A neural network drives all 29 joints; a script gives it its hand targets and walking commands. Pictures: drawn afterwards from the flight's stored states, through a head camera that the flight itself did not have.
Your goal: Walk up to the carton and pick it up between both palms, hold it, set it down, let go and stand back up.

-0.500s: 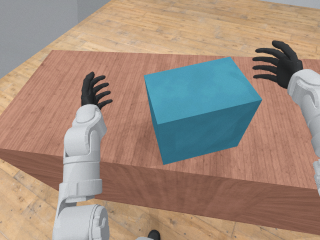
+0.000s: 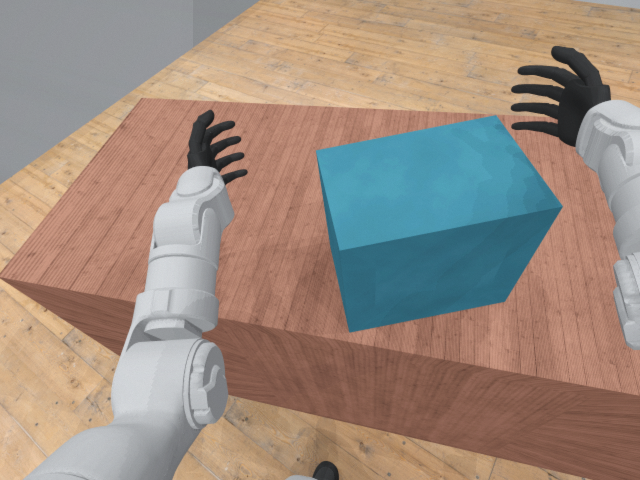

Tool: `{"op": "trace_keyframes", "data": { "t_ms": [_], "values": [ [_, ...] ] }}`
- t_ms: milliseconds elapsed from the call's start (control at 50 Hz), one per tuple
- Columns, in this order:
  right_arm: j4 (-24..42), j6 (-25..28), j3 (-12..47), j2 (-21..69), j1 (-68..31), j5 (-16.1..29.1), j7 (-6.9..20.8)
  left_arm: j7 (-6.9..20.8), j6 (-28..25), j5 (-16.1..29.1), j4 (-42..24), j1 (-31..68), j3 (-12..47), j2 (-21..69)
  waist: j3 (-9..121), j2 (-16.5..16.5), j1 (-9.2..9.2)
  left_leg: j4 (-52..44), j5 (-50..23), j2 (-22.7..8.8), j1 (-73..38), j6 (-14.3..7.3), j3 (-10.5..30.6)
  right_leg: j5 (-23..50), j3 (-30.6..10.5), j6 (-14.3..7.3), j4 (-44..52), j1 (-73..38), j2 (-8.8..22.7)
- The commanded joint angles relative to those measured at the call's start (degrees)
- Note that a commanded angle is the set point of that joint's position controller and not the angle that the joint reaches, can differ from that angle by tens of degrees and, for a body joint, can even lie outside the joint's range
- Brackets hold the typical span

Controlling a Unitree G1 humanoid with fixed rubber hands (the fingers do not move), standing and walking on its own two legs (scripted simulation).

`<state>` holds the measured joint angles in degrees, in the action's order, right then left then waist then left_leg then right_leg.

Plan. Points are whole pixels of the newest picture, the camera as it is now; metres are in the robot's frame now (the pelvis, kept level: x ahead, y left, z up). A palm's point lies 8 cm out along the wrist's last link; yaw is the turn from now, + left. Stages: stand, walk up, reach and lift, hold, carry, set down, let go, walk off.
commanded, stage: reach and lift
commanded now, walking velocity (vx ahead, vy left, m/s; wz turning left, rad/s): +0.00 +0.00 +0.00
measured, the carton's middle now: (417, 231) +0.45 +0.01 +0.00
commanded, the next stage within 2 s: none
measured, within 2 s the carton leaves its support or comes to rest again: neither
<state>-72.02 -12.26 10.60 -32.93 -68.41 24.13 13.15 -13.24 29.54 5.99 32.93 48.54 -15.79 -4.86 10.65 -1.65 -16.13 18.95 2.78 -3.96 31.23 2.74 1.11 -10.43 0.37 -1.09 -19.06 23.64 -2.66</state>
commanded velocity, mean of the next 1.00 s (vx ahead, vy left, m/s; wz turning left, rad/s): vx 0.00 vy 0.00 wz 0.00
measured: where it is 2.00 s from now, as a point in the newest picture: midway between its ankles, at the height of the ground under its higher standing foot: outside the picture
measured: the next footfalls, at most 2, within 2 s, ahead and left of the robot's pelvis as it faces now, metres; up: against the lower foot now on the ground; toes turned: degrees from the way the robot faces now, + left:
none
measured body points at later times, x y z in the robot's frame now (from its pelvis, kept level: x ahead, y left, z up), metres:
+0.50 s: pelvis +0.00 -0.01 -0.01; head +0.08 -0.01 +0.43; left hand +0.37 +0.26 +0.04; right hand +0.52 -0.15 +0.10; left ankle +0.05 +0.15 -0.74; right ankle -0.03 -0.11 -0.74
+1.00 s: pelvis +0.01 -0.01 +0.00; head +0.10 -0.02 +0.44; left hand +0.39 +0.21 +0.04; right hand +0.53 -0.11 +0.10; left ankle +0.05 +0.15 -0.74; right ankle -0.03 -0.11 -0.74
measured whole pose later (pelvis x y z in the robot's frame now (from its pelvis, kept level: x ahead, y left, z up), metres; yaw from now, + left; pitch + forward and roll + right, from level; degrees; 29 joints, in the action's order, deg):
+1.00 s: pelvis +0.01 -0.01 +0.00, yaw -2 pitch +21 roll -1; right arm -79.5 9.0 1.6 -20.9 -63.3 9.9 10.8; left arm -9.1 -2.3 -7.8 46.0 38.7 -23.5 7.6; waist 12.5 0.9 -14.8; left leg 18.8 3.4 -5.3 36.2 3.0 -1.2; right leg -10.6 -1.9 -1.5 -19.8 30.0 -3.6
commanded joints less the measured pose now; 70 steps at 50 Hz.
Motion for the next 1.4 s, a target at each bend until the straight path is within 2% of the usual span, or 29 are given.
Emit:
{"op": "trace_keyframes", "data": {
  "t_ms": [0,20,60,100,220,260,300,320,360,420,440,520,580,620,660,680,740,800,820,840,880,940,1060,1120,1200,1220,1260,1340,1380],
  "values": [
    [7.76,4.34,-3.81,-9.15,-20.89,-1.15,0.52,0.22,-5.1,0.66,-8.8,14.34,2.21,-4.01,29.43,9.44,1.77,4.02,-15.75,3.5,-16.32,1.07,-3.83,21.44,1.07,1.04,-1.85,-10.7,-2.44],
    [5.6,5.03,-4.86,-9.91,-20.08,-2.03,0.65,0.07,-5.93,0.09,-7.96,15.01,2.89,-2.59,28.92,8.34,3.34,4.58,-17.95,3.37,-18.89,1.79,-3.73,20.38,2.48,0.68,-1.4,-8.73,-3.12],
    [1.75,5.83,-4.35,-9.19,-17.84,-3.11,1.13,0.81,-7.07,-3.13,-2.66,11.3,0.12,-4.35,25.15,6.36,1.39,4.6,-19.77,3.46,-17.66,1.97,-4.05,19.85,1.76,0.24,-0.59,-9.73,-2.86],
    [5.01,7.82,-4.79,-8.86,-15.96,-3.15,2.08,0.55,-8.24,-3.49,-9.47,8.24,0.97,-0.82,26.88,5.81,1.17,4.93,-24.96,3.0,-21.78,2.28,-3.83,21.12,2.7,-0.17,-0.56,-8.95,-3.58],
    [9.05,13.3,-6.28,-6.04,-18.02,-4.04,2.06,0.59,-17.08,-3.59,-8.72,12.94,0.98,-1.91,31.6,8.29,-0.88,5.96,-21.49,2.7,-15.13,0.88,-5.38,16.82,1.32,0.06,-1.69,-7.59,-3.21],
    [4.55,14.61,-7.02,-4.73,-18.33,-4.41,2.2,0.08,-19.54,-5.49,-6.75,14.21,2.21,-1.4,32.99,4.72,-0.54,5.35,-17.05,2.28,-13.89,1.09,-5.35,12.66,1.43,0.1,-1.26,-5.93,-2.74],
    [9.07,16.16,-5.65,-3.92,-20.63,-4.4,1.08,-0.22,-21.65,-4.55,-8.16,13.69,0.81,-1.86,34.44,6.68,-2.75,5.65,-16.19,2.8,-12.38,0.35,-6.21,11.99,0.79,0.26,-1.62,-6.62,-2.69],
    [7.01,17.29,-6.58,-4.41,-21.06,-5.59,0.38,-0.43,-23.79,-4.47,-5.41,15.14,2.44,-2.15,36.7,6.71,-0.65,5.67,-14.76,2.74,-10.47,0.47,-5.72,12.56,1.11,0.34,-1.98,-6.41,-2.34],
    [1.74,16.13,-3.53,-1.54,-17.12,-5.14,0.44,0.95,-24.44,-5.47,4.22,10.44,-0.07,-2.78,30.07,10.19,-2.3,4.36,-9.41,2.98,-4.13,-0.83,-6.21,12.88,0.04,1.83,-2.81,-10.36,-1.4],
    [-2.16,17.14,-3.74,-1.18,-16.94,-5.08,0.05,1.48,-27.71,-5.4,5.16,12.47,-0.41,-2.72,30.04,10.48,-1.62,2.95,-6.9,2.58,-3.55,-0.89,-6.88,9.43,0.69,2.4,-3.0,-10.02,-0.85],
    [1.23,17.86,-3.58,0.43,-18.47,-5.67,-0.14,1.81,-29.08,-5.43,5.32,13.03,-1.29,-3.54,30.9,12.26,-3.29,3.56,-6.54,2.75,-0.79,-1.87,-7.39,12.16,-0.63,3.24,-3.86,-11.44,-0.06],
    [-1.79,20.12,-3.08,-0.3,-18.26,-3.58,-0.9,2.01,-31.39,-6.25,3.82,11.14,0.02,-2.78,34.11,5.63,-2.41,5.25,-15.08,2.86,-4.4,0.32,-7.29,17.31,0.69,2.27,-4.54,-9.81,-1.02],
    [-3.3,20.16,-1.78,-0.33,-18.82,-2.82,-1.03,3.17,-31.35,-5.34,9.88,10.41,1.27,-1.39,30.19,8.55,-1.77,5.57,-15.66,2.66,-4.89,-0.15,-6.64,19.67,0.34,2.98,-4.87,-9.44,-0.91],
    [-4.76,19.09,-0.92,2.42,-16.34,-3.45,-1.0,4.16,-31.99,-6.16,13.48,8.09,-1.19,-2.21,24.63,11.3,-3.24,4.32,-9.65,2.54,-3.85,-1.42,-7.25,9.99,-0.29,2.44,-2.93,-7.71,-1.22],
    [-1.57,20.14,-0.26,1.36,-18.53,-3.29,-1.02,3.26,-32.94,-5.87,9.78,10.93,-2.24,-3.83,30.14,10.62,-4.81,5.26,-14.97,3.17,-2.27,-0.96,-7.42,16.61,-1.49,2.42,-4.55,-12.24,-0.8],
    [-2.27,20.66,-1.99,1.34,-18.36,-4.01,-1.17,3.42,-32.56,-6.4,9.02,11.17,-0.56,-1.1,28.23,9.33,-2.25,5.4,-17.06,3.05,-5.27,-0.26,-7.17,17.32,0.49,2.75,-4.18,-10.6,-1.17],
    [-0.41,22.9,-0.95,3.33,-19.72,-3.37,-1.51,4.05,-34.47,-5.54,6.1,9.34,-0.24,1.57,34.58,8.05,-2.92,7.33,-25.91,3.0,-7.74,0.58,-7.21,27.35,0.54,2.47,-4.99,-10.56,-1.32],
    [-2.71,21.8,-1.23,9.68,-18.11,-6.08,-1.47,5.4,-33.87,-8.49,8.71,8.42,-2.29,4.56,30.96,12.07,-2.81,5.24,-21.08,2.99,-5.78,-0.99,-6.85,27.99,-0.2,3.67,-4.67,-13.72,-0.75],
    [-3.59,21.17,-3.46,10.33,-17.48,-7.78,-1.55,5.97,-33.16,-9.21,10.0,8.54,-1.91,5.53,26.95,13.48,-0.63,4.09,-17.59,2.72,-7.01,-1.3,-6.53,22.74,0.86,3.51,-3.58,-11.98,-1.25],
    [-1.18,21.31,-4.3,10.94,-17.25,-8.79,-0.89,6.19,-33.05,-9.69,7.73,8.39,-2.96,6.68,30.62,14.15,-2.41,4.02,-19.13,2.72,-7.66,-1.5,-6.77,20.78,0.72,3.28,-3.09,-12.08,-1.16],
    [0.43,22.72,-7.54,14.3,-18.54,-12.3,-1.8,6.35,-34.55,-12.1,3.18,9.51,-3.76,7.78,31.67,11.69,-0.55,3.81,-19.15,3.07,-7.21,-1.39,-7.14,24.19,0.44,2.98,-3.37,-14.51,-0.43],
    [0.72,24.02,-9.97,14.29,-18.58,-16.36,-2.69,5.38,-35.01,-16.01,1.62,9.22,-7.49,7.07,33.38,11.23,-1.89,3.49,-22.35,3.06,-7.58,-1.64,-7.41,31.13,-0.14,3.4,-4.32,-16.01,-0.26],
    [0.49,23.08,-9.64,16.34,-17.05,-14.69,-4.92,2.96,-33.7,-17.01,1.37,9.45,-6.5,8.79,31.41,8.32,-2.21,2.9,-21.63,2.92,-10.53,-1.16,-7.09,31.04,0.04,3.74,-4.16,-15.39,-0.25],
    [3.7,23.25,-9.05,16.18,-18.12,-15.65,-6.0,4.29,-34.32,-16.37,5.4,9.9,-7.07,9.57,29.65,11.86,-1.18,3.23,-21.26,2.87,-9.28,-1.87,-6.68,33.38,-0.41,4.38,-3.27,-16.17,0.73],
    [-0.75,23.26,-13.43,13.57,-16.38,-17.4,-6.6,2.67,-33.98,-16.84,2.64,9.52,-5.51,10.42,31.57,5.72,0.25,4.06,-21.77,2.33,-15.79,-0.88,-6.78,21.98,0.92,1.97,-1.34,-9.2,-0.85],
    [1.66,21.97,-11.61,14.89,-15.54,-16.64,-6.26,2.53,-33.41,-16.96,5.26,7.15,-6.83,9.62,29.31,8.35,-2.34,4.4,-21.57,2.19,-15.75,-1.54,-7.36,16.76,0.15,1.39,-0.6,-8.67,-1.36],
    [1.65,21.02,-13.15,15.1,-16.64,-17.81,-6.07,2.45,-33.16,-16.17,4.86,9.39,-6.22,10.18,27.95,8.52,-0.6,4.03,-18.34,2.5,-15.76,-1.37,-7.76,11.85,0.61,0.73,0.85,-6.31,-1.19],
    [4.53,21.53,-14.82,15.96,-19.01,-19.21,-6.86,2.61,-34.14,-15.0,2.47,12.94,-5.11,11.03,33.33,10.59,0.77,5.6,-21.98,2.4,-14.51,-1.08,-7.25,16.32,1.1,1.15,-0.14,-7.66,-0.65],
    [4.19,22.29,-16.47,16.86,-19.11,-20.01,-6.2,2.17,-34.2,-15.23,0.93,12.12,-2.94,13.27,36.71,6.11,0.85,6.98,-26.78,1.77,-19.62,0.08,-6.66,16.9,1.77,0.07,-0.01,-3.18,-1.48]
  ]
}}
